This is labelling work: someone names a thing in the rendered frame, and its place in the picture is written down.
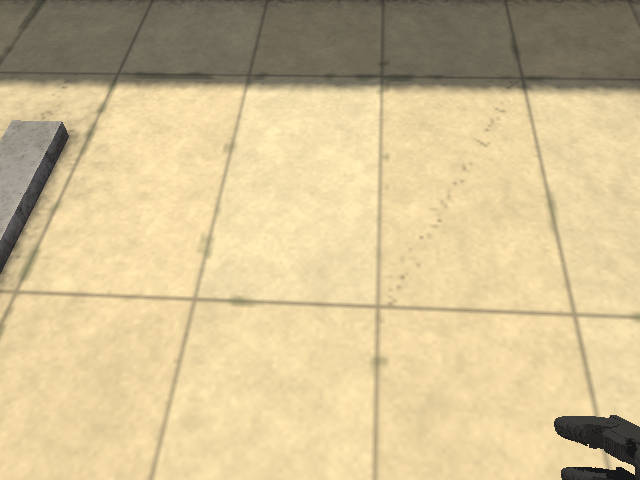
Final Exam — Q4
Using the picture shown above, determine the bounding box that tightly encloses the right robot hand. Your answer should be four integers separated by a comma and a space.
554, 415, 640, 480

